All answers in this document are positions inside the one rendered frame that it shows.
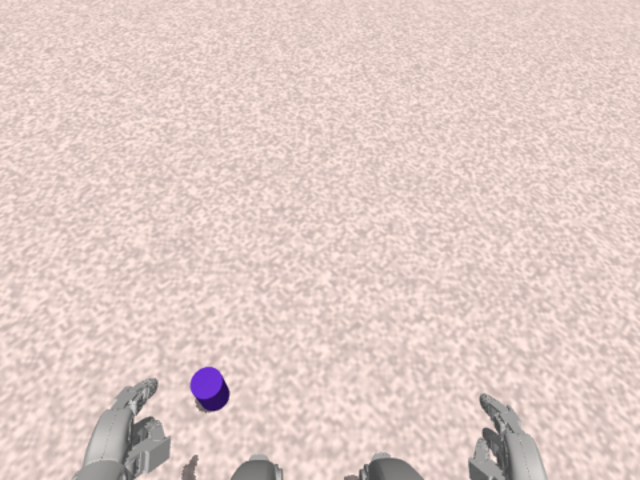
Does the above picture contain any left robot arm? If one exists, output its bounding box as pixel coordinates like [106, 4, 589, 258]
[71, 460, 128, 480]

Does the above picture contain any right robot hand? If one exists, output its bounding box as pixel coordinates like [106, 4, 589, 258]
[468, 393, 548, 480]

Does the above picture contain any can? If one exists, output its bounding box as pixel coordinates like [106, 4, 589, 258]
[190, 367, 230, 411]

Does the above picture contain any left robot hand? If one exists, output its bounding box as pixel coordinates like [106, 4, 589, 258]
[82, 378, 171, 480]

